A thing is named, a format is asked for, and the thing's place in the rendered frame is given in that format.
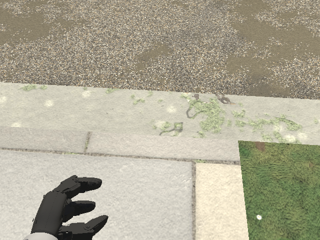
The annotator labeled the robot left hand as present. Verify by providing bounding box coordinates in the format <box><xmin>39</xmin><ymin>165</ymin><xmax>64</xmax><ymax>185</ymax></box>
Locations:
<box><xmin>30</xmin><ymin>175</ymin><xmax>108</xmax><ymax>240</ymax></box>

